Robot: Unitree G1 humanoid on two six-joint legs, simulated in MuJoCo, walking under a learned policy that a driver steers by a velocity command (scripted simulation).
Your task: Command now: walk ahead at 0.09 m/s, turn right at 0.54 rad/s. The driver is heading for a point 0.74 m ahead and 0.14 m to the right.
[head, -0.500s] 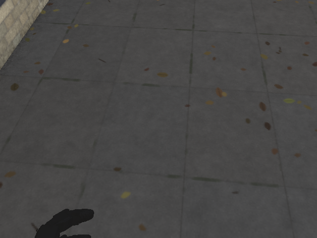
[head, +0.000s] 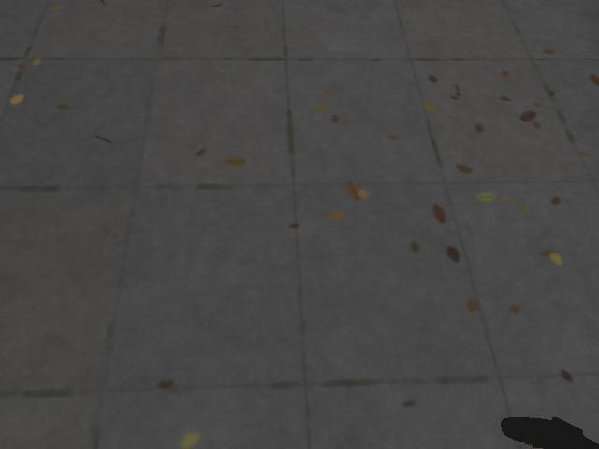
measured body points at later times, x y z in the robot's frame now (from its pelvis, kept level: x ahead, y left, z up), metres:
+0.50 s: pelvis +0.00 -0.05 +0.01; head +0.03 -0.09 +0.45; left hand +0.22 +0.18 -0.07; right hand +0.06 -0.37 -0.11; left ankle +0.05 +0.11 -0.65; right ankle -0.01 -0.14 -0.73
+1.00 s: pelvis +0.01 -0.02 +0.00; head +0.02 -0.02 +0.45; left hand +0.24 +0.16 -0.11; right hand +0.02 -0.31 -0.10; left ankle +0.04 +0.09 -0.73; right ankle -0.01 -0.14 -0.73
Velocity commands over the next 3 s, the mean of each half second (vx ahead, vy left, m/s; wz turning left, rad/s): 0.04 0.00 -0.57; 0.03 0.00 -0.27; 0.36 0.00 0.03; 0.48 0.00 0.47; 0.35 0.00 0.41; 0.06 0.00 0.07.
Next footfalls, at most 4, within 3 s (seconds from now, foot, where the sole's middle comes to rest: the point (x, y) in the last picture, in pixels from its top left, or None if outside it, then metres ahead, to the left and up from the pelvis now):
0.34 right None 0.03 -0.15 -0.77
0.84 left None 0.08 0.08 -0.77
1.22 right None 0.04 -0.19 -0.77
1.72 left None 0.45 -0.12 -0.77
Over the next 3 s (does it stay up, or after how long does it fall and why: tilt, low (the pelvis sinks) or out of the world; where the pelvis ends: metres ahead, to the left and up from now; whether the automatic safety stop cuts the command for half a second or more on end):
stays up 0.68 -0.21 0.00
